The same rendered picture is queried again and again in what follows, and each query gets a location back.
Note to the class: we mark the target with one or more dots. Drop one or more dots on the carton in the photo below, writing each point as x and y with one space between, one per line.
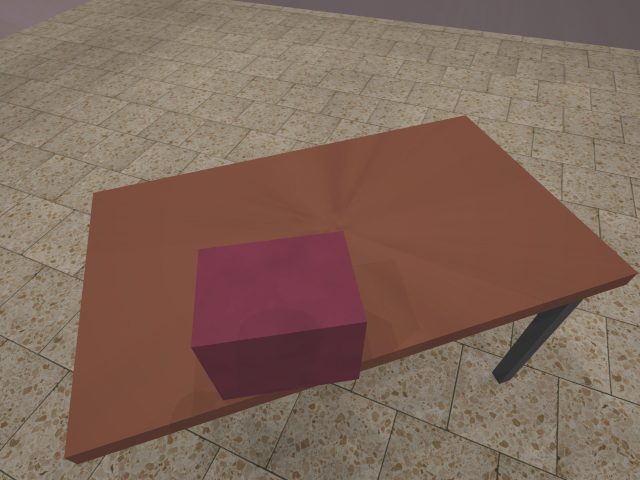
278 315

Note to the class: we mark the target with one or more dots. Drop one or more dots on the table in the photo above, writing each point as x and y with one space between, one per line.
448 237

